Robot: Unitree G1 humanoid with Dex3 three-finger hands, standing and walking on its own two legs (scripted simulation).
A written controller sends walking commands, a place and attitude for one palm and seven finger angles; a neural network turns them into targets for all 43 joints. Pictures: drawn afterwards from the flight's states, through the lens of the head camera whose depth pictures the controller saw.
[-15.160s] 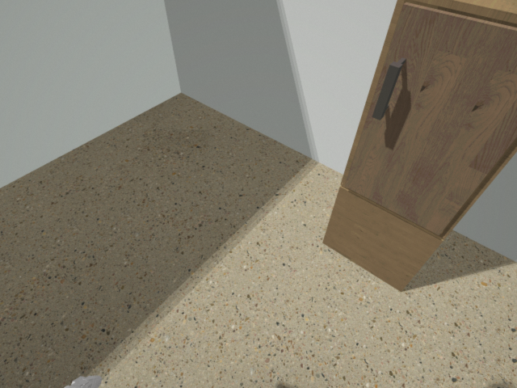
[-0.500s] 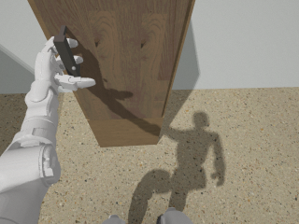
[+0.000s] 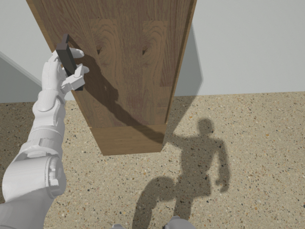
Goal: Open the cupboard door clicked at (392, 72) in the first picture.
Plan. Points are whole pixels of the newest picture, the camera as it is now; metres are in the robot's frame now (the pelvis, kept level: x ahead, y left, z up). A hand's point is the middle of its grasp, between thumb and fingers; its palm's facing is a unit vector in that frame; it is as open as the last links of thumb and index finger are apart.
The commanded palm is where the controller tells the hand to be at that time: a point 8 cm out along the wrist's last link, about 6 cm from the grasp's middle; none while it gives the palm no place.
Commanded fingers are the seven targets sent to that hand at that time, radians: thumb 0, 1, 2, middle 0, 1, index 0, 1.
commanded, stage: pull the door open along its arc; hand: left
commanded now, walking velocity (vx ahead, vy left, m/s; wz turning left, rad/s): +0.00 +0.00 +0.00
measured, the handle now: (72, 63) +0.53 +0.18 +0.10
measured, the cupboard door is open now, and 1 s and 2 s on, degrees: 0 40 45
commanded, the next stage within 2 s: open thumb and fingers to let go in 1.18 s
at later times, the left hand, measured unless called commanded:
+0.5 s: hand (85, 100) +0.41 +0.14 +0.10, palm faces -0.03 -1.00 +0.01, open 6.0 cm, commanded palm +0.35 +0.20 +0.10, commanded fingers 0.00 0.90 0.90 -0.40 -1.35 -0.40 -1.35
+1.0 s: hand (124, 136) +0.31 +0.05 +0.11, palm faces +0.37 -0.93 -0.01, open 6.1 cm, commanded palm +0.24 +0.08 +0.10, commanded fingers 0.00 0.90 0.90 -0.40 -1.35 -0.40 -1.35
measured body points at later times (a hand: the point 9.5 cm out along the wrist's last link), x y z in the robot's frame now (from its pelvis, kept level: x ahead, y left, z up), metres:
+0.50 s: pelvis +0.01 -0.01 +0.01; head +0.06 -0.01 +0.46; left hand +0.41 +0.19 +0.10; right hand +0.07 -0.26 -0.10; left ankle -0.01 +0.10 -0.70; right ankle +0.01 -0.12 -0.70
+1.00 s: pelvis +0.01 -0.04 +0.02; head +0.01 -0.05 +0.47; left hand +0.28 +0.09 +0.11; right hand +0.21 -0.23 -0.07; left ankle -0.01 +0.10 -0.70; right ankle +0.01 -0.12 -0.70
